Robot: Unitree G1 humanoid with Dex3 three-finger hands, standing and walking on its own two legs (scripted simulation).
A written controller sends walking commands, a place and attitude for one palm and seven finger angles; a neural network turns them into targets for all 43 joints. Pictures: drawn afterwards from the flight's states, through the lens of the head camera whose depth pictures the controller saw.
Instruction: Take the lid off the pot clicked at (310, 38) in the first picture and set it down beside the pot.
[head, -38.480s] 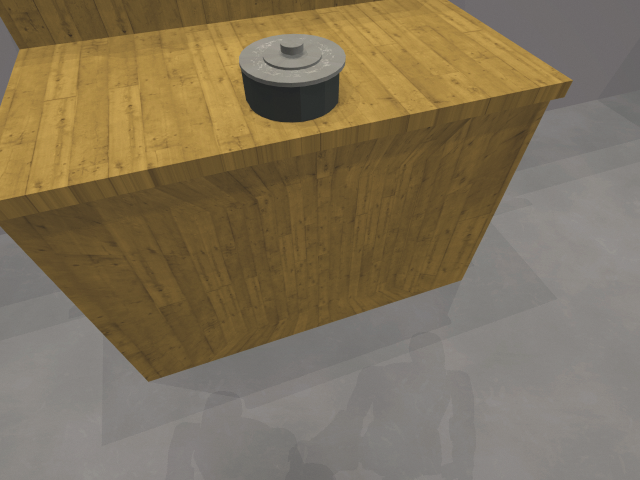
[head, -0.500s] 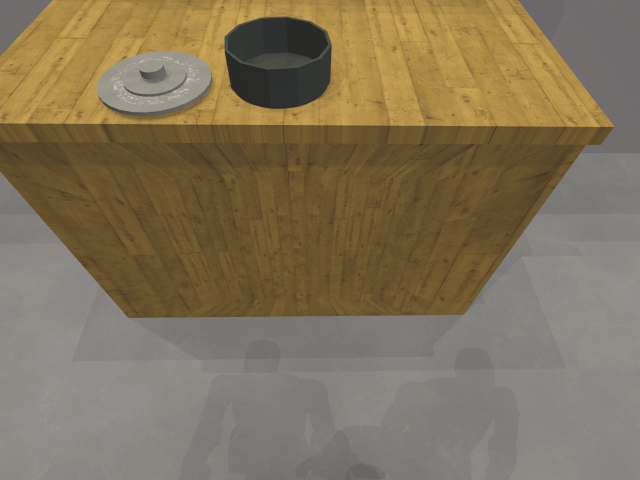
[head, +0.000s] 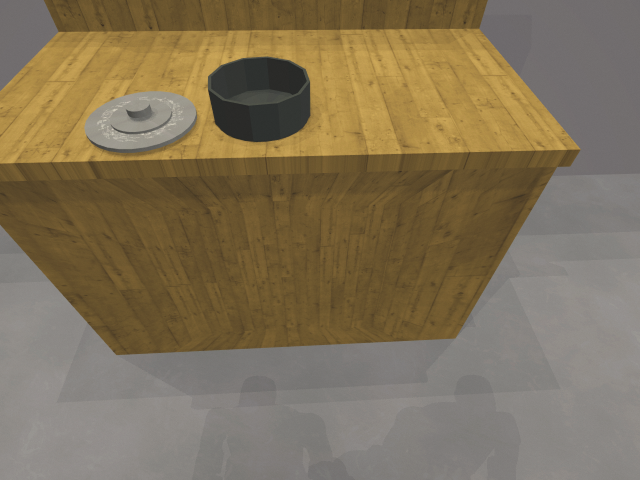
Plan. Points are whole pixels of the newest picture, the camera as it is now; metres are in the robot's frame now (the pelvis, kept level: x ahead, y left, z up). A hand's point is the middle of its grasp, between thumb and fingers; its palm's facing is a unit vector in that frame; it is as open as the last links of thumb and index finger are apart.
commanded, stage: let the arm hang, fingers relaxed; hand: left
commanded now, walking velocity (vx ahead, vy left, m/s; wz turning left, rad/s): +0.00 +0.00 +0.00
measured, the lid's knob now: (138, 108) +0.72 +0.37 +0.08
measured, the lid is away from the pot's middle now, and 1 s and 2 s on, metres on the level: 0.23 0.23 0.23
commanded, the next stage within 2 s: look to check the result in 0.66 s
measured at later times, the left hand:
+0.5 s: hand out of the picture +0.02 +0.16 -0.18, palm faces +0.02 -0.98 -0.19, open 7.3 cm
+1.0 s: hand out of the picture +0.02 +0.16 -0.18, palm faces +0.02 -0.98 -0.20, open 7.3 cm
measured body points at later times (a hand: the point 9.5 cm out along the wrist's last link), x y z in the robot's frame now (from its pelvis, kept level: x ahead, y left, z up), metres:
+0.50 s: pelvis +0.02 -0.01 +0.00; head +0.03 -0.01 +0.45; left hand +0.02 +0.21 -0.16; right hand +0.00 -0.22 -0.16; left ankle -0.02 +0.12 -0.74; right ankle -0.05 -0.12 -0.74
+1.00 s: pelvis +0.02 -0.01 +0.00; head +0.03 -0.01 +0.45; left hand +0.02 +0.22 -0.16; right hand -0.01 -0.22 -0.16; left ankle -0.02 +0.12 -0.74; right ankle -0.05 -0.12 -0.74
